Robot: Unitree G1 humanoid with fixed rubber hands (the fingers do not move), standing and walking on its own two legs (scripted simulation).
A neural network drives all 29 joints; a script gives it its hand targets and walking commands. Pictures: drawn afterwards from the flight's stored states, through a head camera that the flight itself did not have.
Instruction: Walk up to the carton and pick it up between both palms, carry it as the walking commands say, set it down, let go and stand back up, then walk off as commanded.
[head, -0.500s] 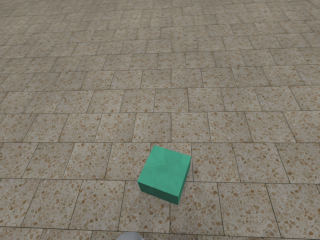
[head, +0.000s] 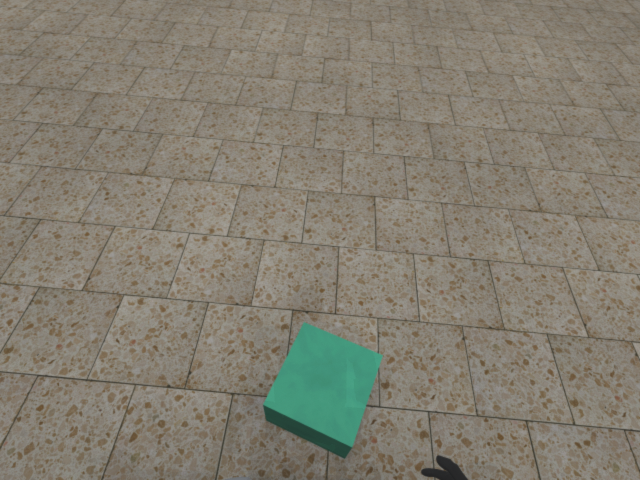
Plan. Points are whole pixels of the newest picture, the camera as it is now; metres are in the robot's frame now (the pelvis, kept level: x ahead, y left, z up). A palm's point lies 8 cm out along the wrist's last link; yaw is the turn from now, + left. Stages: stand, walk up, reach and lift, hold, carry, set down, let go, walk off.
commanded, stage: walk up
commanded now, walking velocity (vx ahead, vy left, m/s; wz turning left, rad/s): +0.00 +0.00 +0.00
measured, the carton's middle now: (323, 388) +0.43 -0.03 -0.68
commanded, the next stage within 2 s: none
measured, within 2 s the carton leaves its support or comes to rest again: neither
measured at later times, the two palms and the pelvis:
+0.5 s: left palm out of the picture +0.04 +0.23 -0.14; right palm out of the picture +0.02 -0.26 -0.15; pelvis +0.00 -0.02 -0.01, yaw +0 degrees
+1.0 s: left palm out of the picture -0.07 +0.21 -0.14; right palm out of the picture +0.06 -0.24 -0.13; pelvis -0.02 -0.01 +0.01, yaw +2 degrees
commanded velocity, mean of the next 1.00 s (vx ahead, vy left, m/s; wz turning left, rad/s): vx -0.04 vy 0.03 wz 0.00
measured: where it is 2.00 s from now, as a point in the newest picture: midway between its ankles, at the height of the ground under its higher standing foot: outside the picture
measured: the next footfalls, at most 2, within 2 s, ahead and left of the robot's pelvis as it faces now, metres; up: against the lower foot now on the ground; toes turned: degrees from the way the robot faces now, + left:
right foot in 0.02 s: +0.01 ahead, -0.11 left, +0.00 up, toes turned -4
left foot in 1.02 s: -0.01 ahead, +0.12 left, +0.00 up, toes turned +3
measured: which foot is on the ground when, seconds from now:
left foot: down 0.00-0.54, up 0.56-1.00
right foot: up 0.00-0.00, down 0.02-1.00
